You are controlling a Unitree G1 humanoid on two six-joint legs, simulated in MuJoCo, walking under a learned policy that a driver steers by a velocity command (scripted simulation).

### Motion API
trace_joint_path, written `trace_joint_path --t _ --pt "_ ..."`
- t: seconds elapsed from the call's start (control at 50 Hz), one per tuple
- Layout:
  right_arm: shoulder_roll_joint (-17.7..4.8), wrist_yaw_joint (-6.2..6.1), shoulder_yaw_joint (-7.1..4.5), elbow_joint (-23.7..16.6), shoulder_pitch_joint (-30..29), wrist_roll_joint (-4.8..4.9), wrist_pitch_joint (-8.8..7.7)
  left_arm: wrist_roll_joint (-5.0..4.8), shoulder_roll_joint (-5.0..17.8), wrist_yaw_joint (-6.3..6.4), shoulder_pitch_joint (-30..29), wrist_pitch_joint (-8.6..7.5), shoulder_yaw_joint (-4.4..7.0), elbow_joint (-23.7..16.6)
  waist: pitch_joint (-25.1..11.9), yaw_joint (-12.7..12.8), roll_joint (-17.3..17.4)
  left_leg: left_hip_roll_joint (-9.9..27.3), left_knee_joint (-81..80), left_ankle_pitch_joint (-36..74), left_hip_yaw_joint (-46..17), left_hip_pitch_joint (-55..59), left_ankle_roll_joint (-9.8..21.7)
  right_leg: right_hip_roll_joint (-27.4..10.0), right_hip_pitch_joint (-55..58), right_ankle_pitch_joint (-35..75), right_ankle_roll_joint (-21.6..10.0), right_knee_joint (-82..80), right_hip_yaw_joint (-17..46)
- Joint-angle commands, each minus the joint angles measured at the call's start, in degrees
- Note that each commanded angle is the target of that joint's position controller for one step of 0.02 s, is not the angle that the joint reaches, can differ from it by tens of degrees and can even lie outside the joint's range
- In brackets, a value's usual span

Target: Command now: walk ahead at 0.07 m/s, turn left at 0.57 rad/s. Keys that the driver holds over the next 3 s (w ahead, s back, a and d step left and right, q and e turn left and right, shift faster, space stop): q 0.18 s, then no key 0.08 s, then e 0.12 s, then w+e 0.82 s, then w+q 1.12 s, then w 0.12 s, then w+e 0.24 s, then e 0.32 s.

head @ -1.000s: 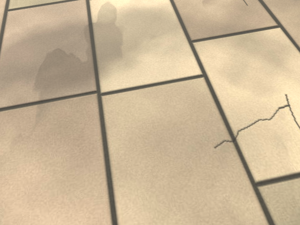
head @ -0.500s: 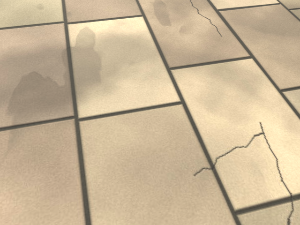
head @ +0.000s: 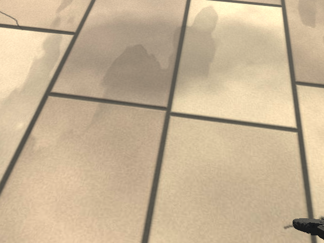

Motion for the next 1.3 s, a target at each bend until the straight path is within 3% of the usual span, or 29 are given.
trace_joint_path --t 0.02,0.04,0.06,0.1,0.14,0.26,0.36,0.4,0.42,0.46,0.56,0.64,0.66,0.68,0.7,0.72,0.74,0.82,0.98,1.04,1.06,1.08,1.1,1.12,1.14,1.16,1.18,1.22,1.3 --pt "-12.8 -1.08 -3.59 -3.7 11.3 -0.61 -0.34 1.13 8.0 -1.38 3.0 -1.25 0.47 -5.4 -28.1 -6.9 8.0 24.1 -9.6 34.1 -36.6 40.3 20.5 4.1 -27.0 -9.2 2.6 36.5 14.4" --pt "-10.8 -0.92 -3.09 -3.3 8.0 -0.19 -0.58 -0.47 8.7 -1.34 -0.9 -0.99 0.52 -6.5 -21.3 -5.8 5.2 20.6 -11.6 19.7 -31.9 33.7 16.6 2.0 -29.2 -3.7 1.7 33.9 13.8" --pt "-8.9 -1.15 -2.64 -3.0 5.3 0.74 -0.43 -0.06 7.9 -0.61 -2.4 -0.23 0.52 -6.0 -14.8 -4.3 0.8 16.2 -12.9 11.9 -26.3 26.0 11.7 -0.3 -28.5 0.0 1.6 28.1 13.5" --pt "-8.2 -1.71 -2.13 -3.6 1.4 0.43 0.35 0.76 7.2 0.25 -2.6 1.38 0.49 -5.7 -9.9 -1.9 2.5 11.1 -14.4 9.9 -20.5 13.0 8.2 0.0 -21.2 4.8 2.2 20.1 11.8" --pt "-9.2 -2.31 -2.58 -3.5 1.2 -0.66 0.55 1.21 5.4 0.35 -1.1 1.41 0.0 -5.2 -10.4 -1.3 4.3 9.4 -14.5 13.2 -18.7 9.7 8.4 1.6 -17.2 6.7 3.2 14.5 10.8" --pt "-8.7 -3.27 -2.44 -2.3 2.1 -0.44 1.26 0.63 4.0 0.24 -3.4 1.6 -0.74 -5.8 -12.0 -3.3 6.9 9.1 -13.5 1.2 -21.1 8.6 7.1 2.0 -12.7 11.6 3.5 2.6 11.5" --pt "-1.0 -2.22 1.11 0.9 4.0 -1.33 1.02 1.33 0.4 -1.53 -1.7 0.59 -1.76 -5.4 -11.2 -2.1 6.4 7.2 -9.2 -6.9 -18.2 6.6 1.8 1.0 1.4 20.0 0.2 -18.3 9.5" --pt "-0.8 -1.95 1.15 2.8 12.5 -2.57 0.13 2.71 6.7 -1.3 -6.0 0.49 -1.17 -7.3 -8.3 -9.1 -7.7 -1.2 -2.7 -16.1 -8.8 6.1 -5.2 -8.4 -1.4 20.4 -6.5 -23.9 22.5" --pt "-2.8 -2.34 0.66 2.2 8.1 -2.4 -0.16 2.39 5.3 -1.24 -6.8 0.72 -1.2 -7.0 -6.5 -7.0 -11.6 -1.2 -1.5 -13.0 -5.7 11.4 -7.0 -8.5 -10.0 -0.1 -9.3 -29.0 25.9" --pt "-5.3 -2.9 -0.59 1.6 2.4 -1.01 -0.79 1.27 8.6 -0.86 -3.8 1.15 -0.29 -6.6 -1.1 -3.5 -12.8 -3.3 4.6 -14.0 -1.3 8.8 -7.6 -8.5 -12.2 -15.7 -9.7 -34.3 30.6" --pt "-2.0 -1.3 -0.24 1.2 0.2 0.74 -4.57 -0.67 8.0 0.43 3.1 0.86 0.35 -5.3 -0.4 -0.8 -11.8 -1.0 5.1 -19.3 -3.4 0.2 -5.8 -9.6 0.0 -5.2 -12.9 -33.3 35.7" --pt "-1.7 -0.88 -1.05 4.3 5.8 1.04 -6.08 -1.44 7.0 0.67 -0.8 1.89 0.6 -7.5 -4.9 -5.0 -9.2 -1.4 -13.6 -1.8 -1.5 20.0 -4.7 -3.1 -5.8 3.5 -10.6 -28.2 30.9" --pt "-3.4 -1.34 -1.74 5.5 10.6 0.99 -5.87 -1.18 4.9 0.51 -2.3 1.64 0.1 -8.6 -7.6 -7.1 -7.3 2.2 -12.8 -2.2 -3.4 29.8 -4.2 -1.3 -12.3 3.7 -8.6 -23.4 28.8" --pt "-6.5 -2.14 -2.46 6.6 17.8 0.08 -5.6 -0.98 0.1 0.17 -4.4 1.17 -1.25 -10.5 -10.2 -10.0 0.9 11.6 -14.9 -11.3 -14.6 40.7 -1.2 3.5 -24.0 1.3 -5.0 -9.8 22.5" --pt "-11.5 -1.72 -3.88 7.6 19.9 -0.72 -5.33 -1.87 0.4 -0.01 -5.3 0.36 -1.27 -13.4 -6.5 -9.7 11.7 22.6 -20.7 -23.6 -31.9 39.4 5.7 5.8 -35.3 -2.6 -3.4 1.8 15.9" --pt "-8.5 -1.83 -3.1 7.3 17.6 -0.59 -5.55 -1.98 4.2 -0.21 -4.5 -0.27 -0.21 -12.8 -2.0 -8.2 8.8 24.9 -21.7 -26.8 -34.1 36.8 8.3 1.2 -40.0 -1.6 -2.9 11.0 17.1" --pt "-5.5 -2.21 -2.23 7.1 16.0 -0.16 -5.73 -2.03 5.1 -0.72 -3.4 -0.47 0.27 -11.6 0.0 -7.3 6.7 22.5 -21.9 -24.2 -29.6 36.5 7.1 0.2 -42.1 2.5 -2.9 15.0 17.4" --pt "-4.5 -2.46 -1.5 7.6 13.8 -0.72 -5.6 -1.33 2.5 -2.44 -4.9 -0.9 -0.23 -11.4 0.8 -6.7 4.4 16.3 -22.9 1.6 -11.5 32.6 3.0 -1.7 -41.1 14.7 -1.6 17.0 14.2" --pt "-9.5 -2.57 -2.02 11.6 15.3 0.78 -5.0 -1.31 0.6 -5.22 -14.7 -1.36 -1.78 -15.9 2.3 -7.9 3.9 15.4 -23.2 15.6 3.6 26.1 1.3 -0.8 -26.2 26.7 -2.5 -5.7 5.3" --pt "-11.8 -2.83 -2.59 12.3 15.3 1.21 -4.22 -0.95 4.2 -5.33 -10.5 -0.8 0.05 -15.9 -2.9 -3.3 5.9 16.2 -11.9 44.1 7.5 30.3 -0.6 4.3 -16.2 21.5 -6.8 -8.1 1.7" --pt "-12.2 -3.06 -2.65 12.2 14.9 1.28 -3.79 -1.07 6.5 -5.06 -3.1 -0.44 1.41 -14.2 -7.3 1.2 5.6 15.5 -2.1 50.1 9.0 28.5 -1.6 6.6 -6.0 22.0 -8.9 -9.8 0.8" --pt "-11.4 -3.32 -2.22 11.6 15.2 1.2 -3.9 -1.29 9.4 -4.08 6.2 0.23 3.22 -11.9 -12.0 6.1 4.0 13.7 10.9 46.4 9.8 20.2 -3.4 7.5 9.1 23.4 -11.1 -11.3 2.9" --pt "-5.6 -3.16 -0.46 9.6 18.0 -0.84 -4.36 -1.58 14.1 -2.71 11.7 0.99 4.35 -10.6 -17.2 5.2 -8.0 8.4 31.6 5.9 9.6 1.3 -6.1 -3.9 27.6 19.4 -15.8 -12.6 21.9" --pt "-2.7 -2.4 1.31 6.8 20.6 -0.73 -6.16 -1.29 16.8 -2.91 9.8 0.05 4.07 -12.9 -28.9 1.3 -15.7 -1.2 48.0 -25.7 -2.2 -12.2 -7.6 -17.4 36.9 5.0 -26.3 -24.2 57.1" --pt "-9.1 -1.81 -0.36 5.7 12.8 1.22 -7.39 -0.83 11.3 -3.31 9.2 -0.68 2.77 -12.9 -25.1 5.1 -7.3 2.0 49.8 -20.8 -8.7 -17.5 -6.8 -15.6 33.5 0.8 -22.4 -28.9 54.2" --pt "-8.9 -1.65 -0.14 4.2 9.4 2.34 -8.04 -0.59 9.8 -3.31 6.9 -1.23 2.17 -12.0 -15.7 3.4 -6.2 3.9 46.4 -15.5 -7.1 -19.0 -5.8 -13.6 24.6 3.7 -20.1 -29.8 45.9" --pt "-7.8 -2.2 0.14 4.6 9.2 1.27 -8.32 -0.63 8.8 -3.28 2.9 -1.6 1.83 -12.3 -10.5 0.2 -0.7 6.4 41.4 -11.6 -6.7 -16.4 -5.8 -11.0 15.0 10.7 -18.5 -29.9 39.7" --pt "-7.8 -2.34 -0.18 6.4 12.4 0.03 -7.14 0.68 6.0 -3.04 -2.3 -1.99 0.86 -13.2 -8.0 -4.2 -2.9 9.4 36.1 -7.3 -6.9 -9.0 -6.4 -7.8 4.0 21.9 -17.5 -31.5 31.4" --pt "-5.1 -2.39 0.51 7.9 12.5 -0.42 -4.75 0.42 5.4 -2.75 -1.0 -3.51 0.36 -9.5 -5.4 -4.3 -3.9 10.2 29.1 -0.7 -4.1 -7.6 -9.1 -6.6 -3.2 32.6 -17.6 -35.0 21.4"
